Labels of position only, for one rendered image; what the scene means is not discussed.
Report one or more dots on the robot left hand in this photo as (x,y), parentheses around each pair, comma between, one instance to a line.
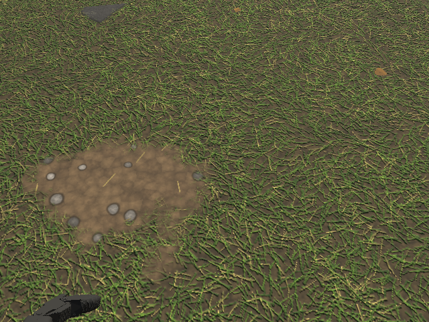
(61,308)

